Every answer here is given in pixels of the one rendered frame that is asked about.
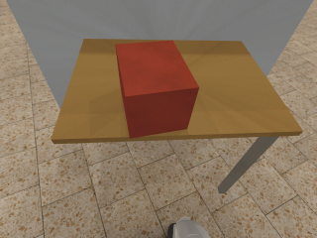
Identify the carton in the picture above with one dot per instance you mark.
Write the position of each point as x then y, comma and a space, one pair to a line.
158, 89

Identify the table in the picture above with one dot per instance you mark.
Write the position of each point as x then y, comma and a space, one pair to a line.
234, 100

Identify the right robot foot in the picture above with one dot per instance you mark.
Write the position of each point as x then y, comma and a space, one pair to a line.
170, 231

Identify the right robot shin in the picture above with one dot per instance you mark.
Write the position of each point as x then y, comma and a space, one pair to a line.
182, 218

